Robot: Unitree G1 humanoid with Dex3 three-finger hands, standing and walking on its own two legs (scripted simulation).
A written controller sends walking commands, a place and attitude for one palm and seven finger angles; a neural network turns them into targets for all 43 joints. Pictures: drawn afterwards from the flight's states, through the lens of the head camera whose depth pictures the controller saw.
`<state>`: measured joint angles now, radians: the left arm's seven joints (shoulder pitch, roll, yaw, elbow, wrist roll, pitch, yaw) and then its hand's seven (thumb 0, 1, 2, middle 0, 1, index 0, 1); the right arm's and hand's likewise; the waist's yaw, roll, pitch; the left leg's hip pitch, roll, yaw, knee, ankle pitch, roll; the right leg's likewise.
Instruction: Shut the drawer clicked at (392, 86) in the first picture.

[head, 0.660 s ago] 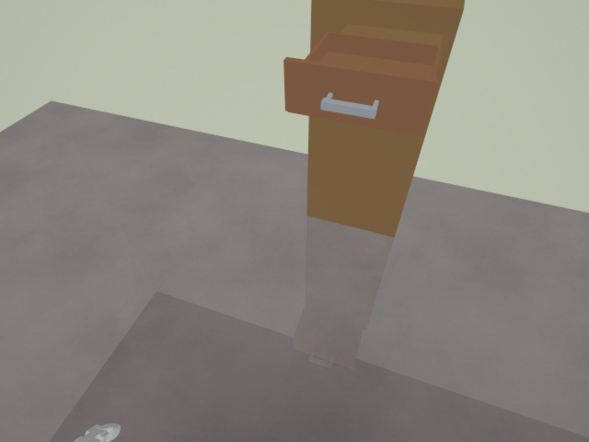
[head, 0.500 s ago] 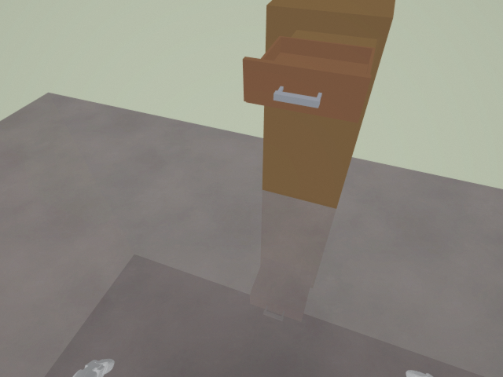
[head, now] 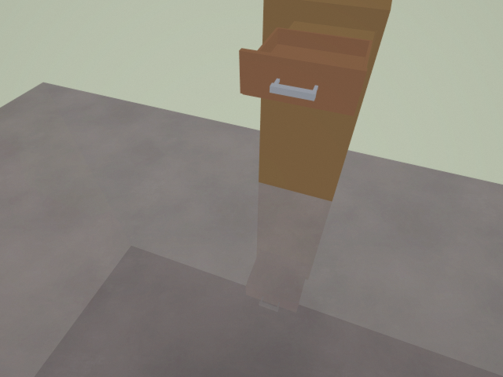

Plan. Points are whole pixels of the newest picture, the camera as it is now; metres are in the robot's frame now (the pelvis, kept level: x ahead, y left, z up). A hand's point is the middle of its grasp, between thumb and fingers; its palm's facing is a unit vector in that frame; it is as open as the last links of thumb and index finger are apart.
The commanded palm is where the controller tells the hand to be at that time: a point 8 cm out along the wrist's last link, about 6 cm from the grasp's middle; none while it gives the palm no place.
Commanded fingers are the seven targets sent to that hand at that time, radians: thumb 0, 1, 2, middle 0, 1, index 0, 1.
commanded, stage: stand and wait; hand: left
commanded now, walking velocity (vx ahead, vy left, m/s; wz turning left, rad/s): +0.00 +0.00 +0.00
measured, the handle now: (294, 88) +0.87 -0.08 +0.02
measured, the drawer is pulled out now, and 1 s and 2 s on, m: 0.30 0.30 0.30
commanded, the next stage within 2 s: look at it before walking up in 0.16 s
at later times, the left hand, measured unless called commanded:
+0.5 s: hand out of the picture +0.07 +0.25 -0.16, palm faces -0.02 -0.95 -0.32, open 7.3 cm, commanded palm none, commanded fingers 0.00 0.90 0.90 -0.20 -0.30 -0.20 -0.30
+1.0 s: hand out of the picture +0.06 +0.25 -0.16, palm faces -0.02 -0.95 -0.31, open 7.3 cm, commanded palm none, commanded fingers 0.00 0.90 0.90 -0.20 -0.30 -0.20 -0.30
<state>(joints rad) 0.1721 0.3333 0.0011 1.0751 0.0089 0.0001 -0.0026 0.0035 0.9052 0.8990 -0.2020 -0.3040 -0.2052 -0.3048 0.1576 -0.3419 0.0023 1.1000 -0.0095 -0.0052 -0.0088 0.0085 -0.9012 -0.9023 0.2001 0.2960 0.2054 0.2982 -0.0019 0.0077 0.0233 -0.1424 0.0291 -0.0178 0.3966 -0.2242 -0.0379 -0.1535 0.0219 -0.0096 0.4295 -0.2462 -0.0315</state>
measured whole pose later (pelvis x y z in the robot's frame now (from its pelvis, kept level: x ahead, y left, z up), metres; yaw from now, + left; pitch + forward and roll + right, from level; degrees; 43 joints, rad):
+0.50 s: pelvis +0.00 +0.01 +0.00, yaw +0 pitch -1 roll +0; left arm 0.15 0.33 0.00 1.08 0.01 -0.01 0.00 0.00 0.91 0.90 -0.20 -0.30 -0.20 -0.30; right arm 0.14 -0.32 0.00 1.12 -0.01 -0.02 -0.01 0.01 -0.90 -0.90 0.20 0.30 0.21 0.30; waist 0.00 -0.01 0.02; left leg -0.14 0.02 -0.01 0.37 -0.21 -0.03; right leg -0.15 0.01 0.00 0.40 -0.23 -0.02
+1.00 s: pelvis +0.01 +0.02 +0.00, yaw -2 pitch -2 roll +0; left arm 0.20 0.31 0.01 1.08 0.02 0.01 0.00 0.00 0.91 0.90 -0.20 -0.30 -0.20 -0.30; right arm 0.15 -0.30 0.00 1.11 -0.01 -0.01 -0.01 0.01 -0.90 -0.90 0.20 0.30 0.20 0.30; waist 0.01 0.00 0.00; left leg -0.13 0.02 0.01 0.40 -0.24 -0.02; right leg -0.15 0.01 0.02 0.43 -0.25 -0.01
